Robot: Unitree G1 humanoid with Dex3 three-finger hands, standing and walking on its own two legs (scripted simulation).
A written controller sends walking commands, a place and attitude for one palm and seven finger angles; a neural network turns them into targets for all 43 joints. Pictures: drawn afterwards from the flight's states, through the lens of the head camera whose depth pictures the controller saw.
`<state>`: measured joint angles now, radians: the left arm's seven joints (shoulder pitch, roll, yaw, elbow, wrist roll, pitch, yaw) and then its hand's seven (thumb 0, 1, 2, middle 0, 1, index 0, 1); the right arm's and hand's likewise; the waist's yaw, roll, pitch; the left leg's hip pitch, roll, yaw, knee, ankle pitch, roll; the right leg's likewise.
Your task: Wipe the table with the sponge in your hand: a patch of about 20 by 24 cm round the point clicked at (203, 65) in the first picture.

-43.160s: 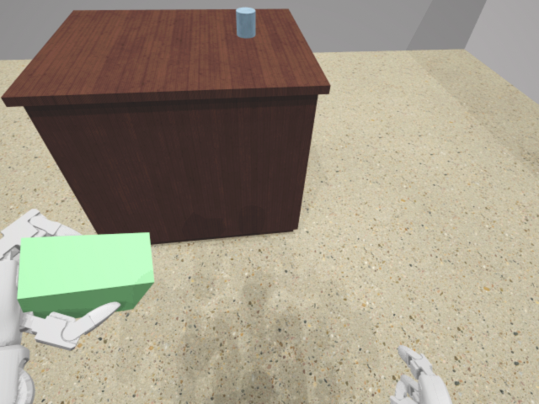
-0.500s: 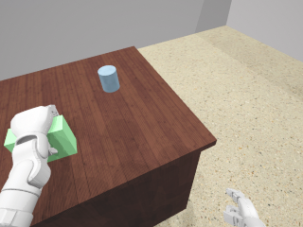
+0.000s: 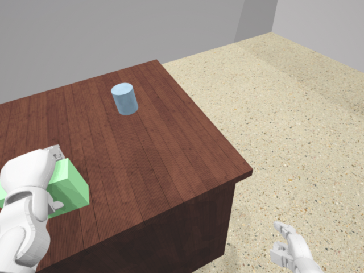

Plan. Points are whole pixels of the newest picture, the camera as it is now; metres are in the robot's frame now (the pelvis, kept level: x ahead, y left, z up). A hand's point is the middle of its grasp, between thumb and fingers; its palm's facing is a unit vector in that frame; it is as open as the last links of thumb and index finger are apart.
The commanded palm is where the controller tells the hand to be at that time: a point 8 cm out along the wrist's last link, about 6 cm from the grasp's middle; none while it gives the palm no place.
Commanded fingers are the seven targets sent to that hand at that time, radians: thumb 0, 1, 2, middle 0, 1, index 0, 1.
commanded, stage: wipe back along the first lane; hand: left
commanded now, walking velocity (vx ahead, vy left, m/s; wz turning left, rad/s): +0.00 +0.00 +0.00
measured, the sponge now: (51, 196) +0.24 +0.33 +0.06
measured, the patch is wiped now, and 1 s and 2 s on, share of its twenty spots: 1.00 1.00 1.00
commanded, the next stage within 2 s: lift the sponge slowly off the table in 0.40 s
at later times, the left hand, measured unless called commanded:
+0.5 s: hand (43, 208) +0.19 +0.29 +0.11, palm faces +0.11 -0.08 -0.99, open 9.9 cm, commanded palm +0.15 +0.28 +0.14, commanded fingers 0.00 0.10 1.30 -1.20 -1.60 -1.20 -1.60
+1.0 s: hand (49, 206) +0.19 +0.28 +0.11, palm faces +0.10 -0.12 -0.99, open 9.9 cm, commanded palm +0.15 +0.28 +0.18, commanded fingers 0.00 0.10 1.30 -1.20 -1.60 -1.20 -1.60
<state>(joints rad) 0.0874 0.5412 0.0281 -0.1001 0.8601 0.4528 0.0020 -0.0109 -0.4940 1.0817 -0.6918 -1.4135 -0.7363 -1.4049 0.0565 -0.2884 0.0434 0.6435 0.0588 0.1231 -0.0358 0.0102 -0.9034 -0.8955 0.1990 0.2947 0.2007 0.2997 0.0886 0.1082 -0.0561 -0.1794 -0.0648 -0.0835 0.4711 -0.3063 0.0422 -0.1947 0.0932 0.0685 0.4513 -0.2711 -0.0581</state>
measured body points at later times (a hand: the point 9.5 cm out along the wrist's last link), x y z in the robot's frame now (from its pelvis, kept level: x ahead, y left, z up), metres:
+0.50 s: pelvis -0.01 +0.01 +0.00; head -0.03 -0.04 +0.45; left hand +0.18 +0.29 +0.16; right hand +0.22 -0.20 -0.09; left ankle -0.04 +0.10 -0.74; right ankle -0.03 -0.09 -0.74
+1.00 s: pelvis -0.02 +0.00 +0.00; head -0.03 -0.05 +0.45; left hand +0.18 +0.28 +0.17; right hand +0.24 -0.20 -0.08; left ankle -0.04 +0.10 -0.74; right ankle -0.03 -0.09 -0.74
